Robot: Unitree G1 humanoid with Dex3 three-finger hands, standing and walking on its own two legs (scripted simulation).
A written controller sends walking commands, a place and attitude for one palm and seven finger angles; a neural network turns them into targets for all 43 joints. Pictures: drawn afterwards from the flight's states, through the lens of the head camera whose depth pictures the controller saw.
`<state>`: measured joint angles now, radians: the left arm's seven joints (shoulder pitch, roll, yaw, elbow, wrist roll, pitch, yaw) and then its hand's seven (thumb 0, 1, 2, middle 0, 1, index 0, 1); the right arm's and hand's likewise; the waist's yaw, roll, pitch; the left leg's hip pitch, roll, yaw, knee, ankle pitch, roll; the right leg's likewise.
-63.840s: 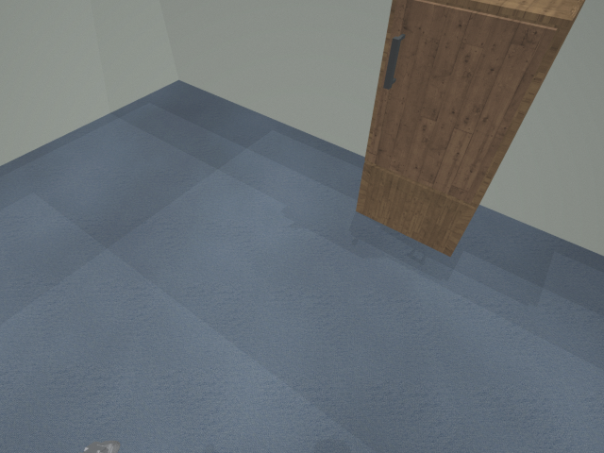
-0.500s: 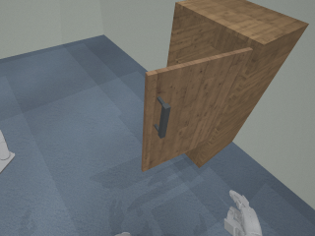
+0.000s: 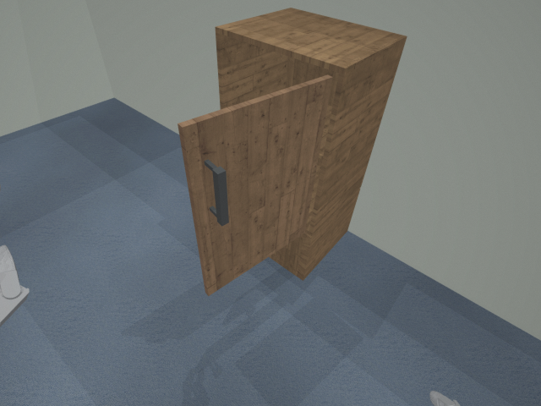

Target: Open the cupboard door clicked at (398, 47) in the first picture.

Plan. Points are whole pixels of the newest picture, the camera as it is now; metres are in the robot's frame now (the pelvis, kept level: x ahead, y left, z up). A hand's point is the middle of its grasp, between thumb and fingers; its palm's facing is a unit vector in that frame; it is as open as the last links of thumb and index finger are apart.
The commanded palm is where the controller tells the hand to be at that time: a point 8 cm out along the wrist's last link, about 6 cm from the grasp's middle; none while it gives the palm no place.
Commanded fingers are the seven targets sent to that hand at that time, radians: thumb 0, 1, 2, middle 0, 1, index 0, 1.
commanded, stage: stop stepping back and stand still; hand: left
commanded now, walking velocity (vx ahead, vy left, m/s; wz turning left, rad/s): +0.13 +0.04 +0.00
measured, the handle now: (216, 193) +0.57 +0.13 -0.01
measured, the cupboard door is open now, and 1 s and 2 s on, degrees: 80 80 80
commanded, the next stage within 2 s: let the arm hang, fingers relaxed in 0.64 s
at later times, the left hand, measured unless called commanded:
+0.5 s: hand (36, 278) +0.22 +0.27 +0.16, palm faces +0.40 -0.80 -0.45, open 7.4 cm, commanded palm +0.17 +0.30 +0.19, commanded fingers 0.00 0.90 0.90 -0.20 -0.30 -0.20 -0.30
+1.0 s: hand out of the picture +0.07 +0.20 -0.15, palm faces -0.07 -0.97 -0.23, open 7.4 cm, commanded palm none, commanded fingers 0.00 0.90 0.90 -0.20 -0.30 -0.20 -0.30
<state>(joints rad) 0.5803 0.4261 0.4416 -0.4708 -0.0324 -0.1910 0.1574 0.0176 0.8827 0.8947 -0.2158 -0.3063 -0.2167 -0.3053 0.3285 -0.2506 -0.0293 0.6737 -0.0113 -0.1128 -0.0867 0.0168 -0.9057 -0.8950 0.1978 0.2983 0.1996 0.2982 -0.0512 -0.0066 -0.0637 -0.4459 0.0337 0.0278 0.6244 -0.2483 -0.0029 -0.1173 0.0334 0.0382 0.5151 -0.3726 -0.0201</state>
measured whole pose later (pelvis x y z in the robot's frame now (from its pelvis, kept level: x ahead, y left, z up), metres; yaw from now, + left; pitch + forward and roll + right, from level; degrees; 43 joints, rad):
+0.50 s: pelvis +0.01 +0.01 +0.01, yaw -4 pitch +0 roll -1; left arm 0.51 0.39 0.40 -0.39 -0.02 -0.20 0.14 0.02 0.88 0.89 -0.22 -0.31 -0.22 -0.31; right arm 0.23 -0.19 0.02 0.68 -0.01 -0.13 -0.07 0.01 -0.90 -0.89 0.20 0.30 0.20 0.30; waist 0.02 0.00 -0.03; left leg -0.28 0.00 0.03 0.51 -0.23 0.03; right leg -0.15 0.04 0.02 0.48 -0.32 -0.02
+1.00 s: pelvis -0.02 +0.01 +0.00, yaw -2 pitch +0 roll +0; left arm 0.26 0.21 0.00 0.83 0.02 0.06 0.00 0.01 0.90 0.89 -0.20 -0.30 -0.20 -0.30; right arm 0.17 -0.27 0.01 0.95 -0.03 0.01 0.00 0.01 -0.91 -0.89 0.20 0.30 0.20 0.30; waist -0.03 0.01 -0.01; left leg -0.32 -0.02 0.01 0.51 -0.18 0.02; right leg -0.20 0.02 -0.02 0.52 -0.31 -0.02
